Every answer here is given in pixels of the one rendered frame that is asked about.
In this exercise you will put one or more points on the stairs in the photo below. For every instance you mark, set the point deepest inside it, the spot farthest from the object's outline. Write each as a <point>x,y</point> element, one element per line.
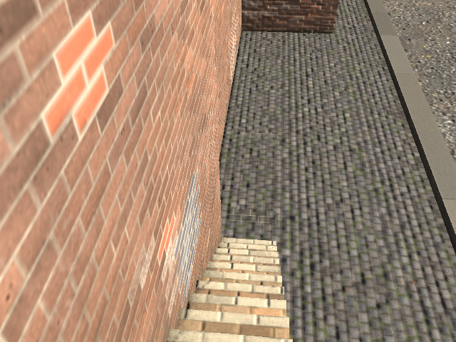
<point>239,299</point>

